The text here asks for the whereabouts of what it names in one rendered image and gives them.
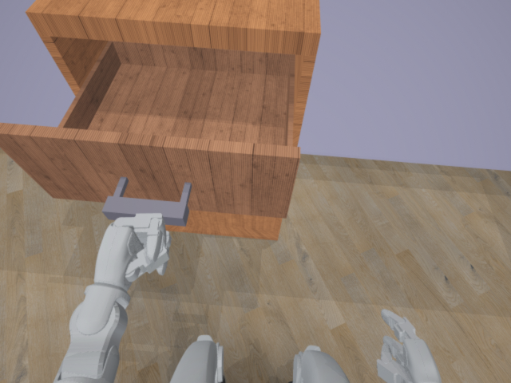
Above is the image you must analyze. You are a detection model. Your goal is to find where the handle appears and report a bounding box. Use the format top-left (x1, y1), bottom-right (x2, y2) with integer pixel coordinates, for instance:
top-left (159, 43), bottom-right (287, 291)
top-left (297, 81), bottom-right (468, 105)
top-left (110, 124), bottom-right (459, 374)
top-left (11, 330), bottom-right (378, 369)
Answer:
top-left (102, 177), bottom-right (192, 227)

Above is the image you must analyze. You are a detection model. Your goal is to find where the cabinet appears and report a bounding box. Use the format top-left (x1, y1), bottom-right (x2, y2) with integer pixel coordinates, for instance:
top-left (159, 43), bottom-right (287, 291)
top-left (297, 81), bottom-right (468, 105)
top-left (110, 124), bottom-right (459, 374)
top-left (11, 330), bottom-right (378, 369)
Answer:
top-left (26, 0), bottom-right (321, 241)

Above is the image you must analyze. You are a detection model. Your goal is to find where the robot thigh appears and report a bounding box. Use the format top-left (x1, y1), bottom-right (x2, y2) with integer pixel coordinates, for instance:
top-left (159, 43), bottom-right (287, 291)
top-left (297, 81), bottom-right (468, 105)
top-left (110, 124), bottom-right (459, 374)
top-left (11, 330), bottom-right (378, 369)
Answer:
top-left (293, 350), bottom-right (350, 383)
top-left (170, 341), bottom-right (224, 383)

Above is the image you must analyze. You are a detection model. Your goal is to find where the robot left thigh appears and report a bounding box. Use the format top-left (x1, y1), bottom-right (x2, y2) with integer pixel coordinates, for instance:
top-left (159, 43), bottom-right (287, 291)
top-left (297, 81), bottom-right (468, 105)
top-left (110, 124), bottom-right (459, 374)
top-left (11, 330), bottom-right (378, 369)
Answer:
top-left (170, 341), bottom-right (224, 383)

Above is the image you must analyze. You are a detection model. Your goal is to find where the robot left forearm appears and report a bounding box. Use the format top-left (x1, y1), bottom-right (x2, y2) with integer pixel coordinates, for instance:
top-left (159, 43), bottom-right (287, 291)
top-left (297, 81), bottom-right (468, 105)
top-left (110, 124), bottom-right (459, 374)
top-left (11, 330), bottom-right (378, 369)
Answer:
top-left (53, 283), bottom-right (131, 383)

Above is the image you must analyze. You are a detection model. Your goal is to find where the robot right thigh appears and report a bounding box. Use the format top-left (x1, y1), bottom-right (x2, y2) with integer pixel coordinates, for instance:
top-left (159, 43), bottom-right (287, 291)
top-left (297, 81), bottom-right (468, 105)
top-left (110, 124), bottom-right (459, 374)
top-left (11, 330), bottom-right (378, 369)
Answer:
top-left (293, 350), bottom-right (350, 383)

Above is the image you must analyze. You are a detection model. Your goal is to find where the robot right hand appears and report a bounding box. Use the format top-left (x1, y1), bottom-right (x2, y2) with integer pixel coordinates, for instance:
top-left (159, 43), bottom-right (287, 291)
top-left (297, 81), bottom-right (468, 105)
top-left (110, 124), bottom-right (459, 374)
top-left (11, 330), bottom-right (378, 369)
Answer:
top-left (377, 309), bottom-right (442, 383)

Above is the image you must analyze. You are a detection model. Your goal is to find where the drawer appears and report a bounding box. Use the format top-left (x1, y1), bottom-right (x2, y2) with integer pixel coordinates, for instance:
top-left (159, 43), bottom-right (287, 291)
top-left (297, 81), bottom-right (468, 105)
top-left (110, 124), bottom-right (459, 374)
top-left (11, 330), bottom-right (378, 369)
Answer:
top-left (0, 41), bottom-right (300, 219)

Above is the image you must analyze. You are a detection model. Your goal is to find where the robot left hand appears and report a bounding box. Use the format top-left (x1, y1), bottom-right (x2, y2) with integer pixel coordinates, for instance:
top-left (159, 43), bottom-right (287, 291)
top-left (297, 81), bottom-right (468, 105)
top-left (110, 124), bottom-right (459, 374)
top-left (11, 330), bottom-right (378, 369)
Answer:
top-left (94, 213), bottom-right (172, 291)

